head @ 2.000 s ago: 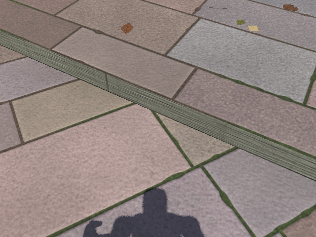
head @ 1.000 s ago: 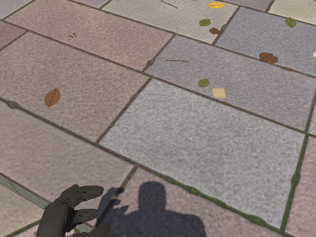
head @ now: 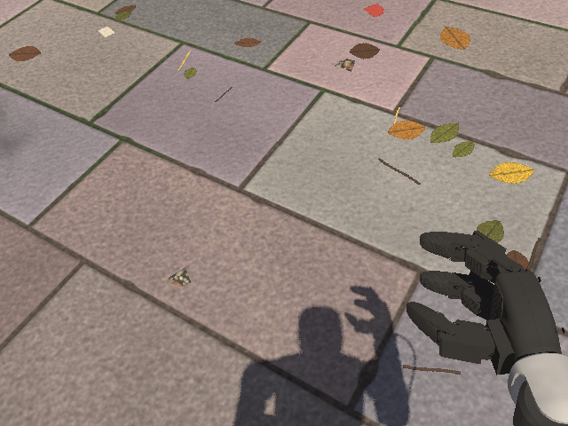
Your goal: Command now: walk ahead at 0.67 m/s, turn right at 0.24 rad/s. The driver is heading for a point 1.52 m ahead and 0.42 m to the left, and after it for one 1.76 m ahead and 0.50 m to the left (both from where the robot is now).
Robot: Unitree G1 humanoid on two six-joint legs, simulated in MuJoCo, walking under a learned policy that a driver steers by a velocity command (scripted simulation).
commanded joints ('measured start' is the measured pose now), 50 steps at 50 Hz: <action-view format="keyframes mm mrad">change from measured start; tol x32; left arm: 1 -117 236 81 -59 22 8 24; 5 132 72 23 -65 20 -27 -34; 8 -351 188 48 -210 81 -50 -23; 21 -650 161 55 -311 36 -12 -11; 50 -226 260 133 -122 11 83 5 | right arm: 1 227 -209 -114 71 31 6 -4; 3 610 -192 -90 249 1 14 7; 27 633 -198 -142 187 9 172 -37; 50 177 -176 -109 161 -40 139 -37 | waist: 1 -172 -154 -165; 4 -64 505 -350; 8 -98 -76 -132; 23 -84 151 -98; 27 -176 -323 -278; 50 -48 139 -49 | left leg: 1 514 -75 135 -272 289 22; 4 1167 340 -573 -170 904 332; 5 1147 393 -694 -243 551 449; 15 452 78 -369 -287 565 268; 24 451 -3 -518 -114 47 133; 27 67 -123 -214 450 -745 29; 32 87 -9 -38 676 -436 -64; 50 572 295 -104 -303 191 226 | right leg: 1 21 -92 -17 250 1112 63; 2 -41 -72 -46 480 1016 105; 3 -302 19 -91 831 41 136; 4 -601 119 -55 1112 -277 168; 25 -61 -200 -64 -70 531 102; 27 93 -598 344 -27 811 -146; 33 -253 -315 -79 -64 676 -99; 44 -338 -233 67 -8 358 -17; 47 -697 -75 -253 572 -228 182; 50 -710 -109 -258 836 -58 235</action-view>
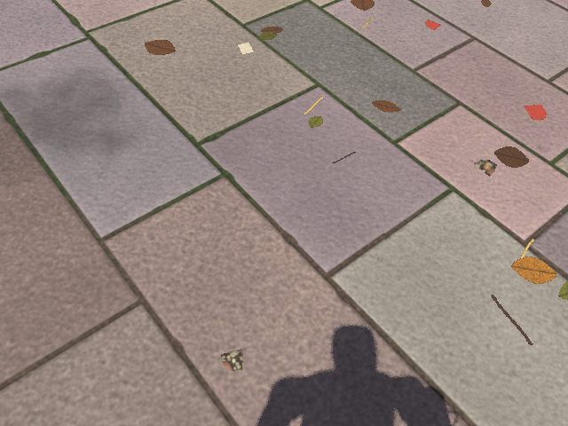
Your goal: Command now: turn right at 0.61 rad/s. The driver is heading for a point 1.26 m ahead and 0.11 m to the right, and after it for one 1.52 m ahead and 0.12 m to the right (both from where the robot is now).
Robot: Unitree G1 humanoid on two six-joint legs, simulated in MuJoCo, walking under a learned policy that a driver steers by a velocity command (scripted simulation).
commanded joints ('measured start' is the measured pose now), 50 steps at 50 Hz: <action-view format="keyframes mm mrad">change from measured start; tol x32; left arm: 1 32 106 43 -59 8 29 21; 50 -67 107 11 -5 10 -94 -41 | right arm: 1 -101 -124 -39 -88 17 -34 -9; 45 -27 -100 -34 -38 91 -42 92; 50 548 -337 -152 139 94 -21 55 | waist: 1 -16 187 -61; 15 -35 184 -88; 18 -27 -304 -258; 50 -348 94 -96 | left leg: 1 106 270 -100 -145 491 165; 15 133 328 101 5 490 122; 18 -363 90 158 538 -423 -95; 40 -738 197 5 623 239 -13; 46 -479 140 188 407 96 96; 50 458 -34 81 242 27 207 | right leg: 1 -146 -60 1 316 31 58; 14 118 -99 -160 -304 113 -27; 18 660 -502 327 -544 1056 -376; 24 430 -367 156 -822 -223 -241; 32 519 -413 -55 -901 -76 -195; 45 639 -389 -440 -861 357 -156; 49 490 -356 -449 -234 1257 -142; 50 167 -275 -389 160 661 -88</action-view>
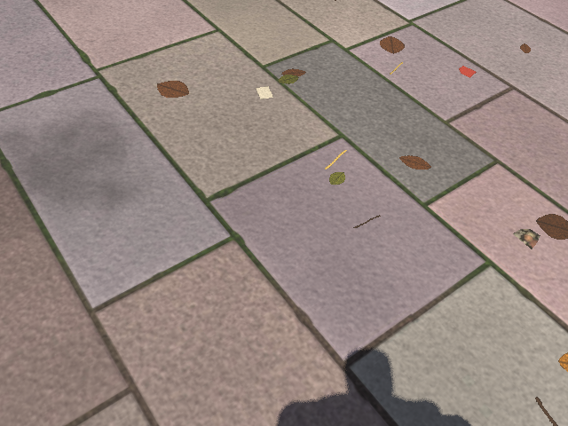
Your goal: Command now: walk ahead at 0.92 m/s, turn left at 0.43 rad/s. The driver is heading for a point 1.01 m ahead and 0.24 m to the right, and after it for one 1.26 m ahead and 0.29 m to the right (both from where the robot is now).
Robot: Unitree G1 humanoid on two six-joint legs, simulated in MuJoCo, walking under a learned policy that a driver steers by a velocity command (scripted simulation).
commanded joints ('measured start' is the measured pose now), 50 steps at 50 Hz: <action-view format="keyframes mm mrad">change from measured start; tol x64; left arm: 1 -2 -55 -41 -156 14 -67 0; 50 -173 29 -25 -306 -3 -5 1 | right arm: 1 381 -360 -110 82 -17 -9 -29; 50 111 -59 -25 -53 -74 -121 -47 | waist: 1 -50 433 -198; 26 80 -401 -81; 50 -40 53 -1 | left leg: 1 940 132 -685 -359 -344 231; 23 567 133 137 -44 1567 -184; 26 -297 -213 -224 1129 -391 -136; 43 596 -58 -246 -302 147 -182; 45 1084 372 -1148 -530 -521 81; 50 569 178 -534 -551 -122 -22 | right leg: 1 -943 173 258 1015 -113 -85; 17 -966 134 336 294 703 -168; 25 -12 213 465 84 652 -378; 31 -598 59 1147 -355 -141 -492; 50 -1103 71 535 888 174 -172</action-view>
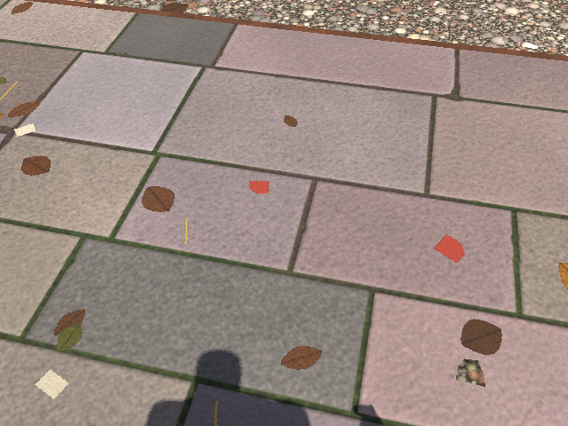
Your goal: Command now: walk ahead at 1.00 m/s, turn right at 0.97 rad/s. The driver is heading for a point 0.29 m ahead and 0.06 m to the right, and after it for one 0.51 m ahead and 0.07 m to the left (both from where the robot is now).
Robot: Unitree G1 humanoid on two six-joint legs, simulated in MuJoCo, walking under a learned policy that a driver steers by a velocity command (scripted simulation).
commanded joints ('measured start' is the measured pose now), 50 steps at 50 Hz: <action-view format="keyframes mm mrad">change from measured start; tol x32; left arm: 1 -107 -1 -9 -144 -4 -2 -22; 13 -423 -12 -44 -249 15 -67 -79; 19 259 195 43 -90 66 -58 -24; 28 -150 63 8 17 34 -96 -11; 39 275 57 -19 169 24 -12 2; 50 10 18 -17 176 37 66 38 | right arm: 1 71 -41 -9 9 -5 -5 4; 18 382 7 64 162 -2 0 0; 50 -162 -91 27 98 -16 92 4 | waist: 1 -27 116 38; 13 -32 71 164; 17 313 233 -215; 19 214 -190 -551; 27 -53 -33 38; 38 52 424 -292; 50 51 152 -159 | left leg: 1 275 268 -311 -294 -80 156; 11 230 266 -48 -492 276 211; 16 266 262 23 3 1118 157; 17 -28 216 10 317 852 120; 18 -326 54 -55 729 -161 91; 20 -486 57 -127 919 -188 69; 35 105 20 9 -1 395 75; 38 471 394 -482 -33 1172 325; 42 139 286 -364 -160 461 272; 50 -37 203 -220 -250 44 231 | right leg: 1 -373 -152 50 -5 53 4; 13 -131 -55 -121 -743 325 -2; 16 409 25 -135 -826 246 -50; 18 1116 -417 510 -835 -106 -159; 19 1054 -456 784 -1059 -126 -202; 22 571 -341 277 -1042 625 -169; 27 204 -313 12 -1204 814 -156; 36 300 -163 -145 -834 564 24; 39 81 -13 50 -160 -334 134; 50 307 -69 -40 -773 76 109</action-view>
